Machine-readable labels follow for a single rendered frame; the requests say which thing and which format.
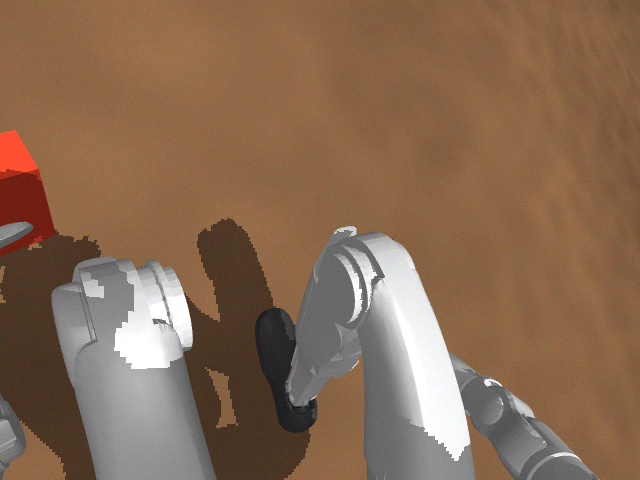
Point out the right robot hand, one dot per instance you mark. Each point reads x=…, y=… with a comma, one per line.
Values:
x=464, y=373

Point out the carton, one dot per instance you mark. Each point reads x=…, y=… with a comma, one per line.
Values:
x=22, y=195

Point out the left robot hand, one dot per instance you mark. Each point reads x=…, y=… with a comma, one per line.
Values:
x=10, y=233

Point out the right robot arm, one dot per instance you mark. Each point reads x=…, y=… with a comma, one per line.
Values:
x=527, y=447

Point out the left robot arm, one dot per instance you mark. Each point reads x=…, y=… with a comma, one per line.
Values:
x=12, y=438

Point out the right robot foot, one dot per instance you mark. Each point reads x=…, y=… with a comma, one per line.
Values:
x=275, y=341

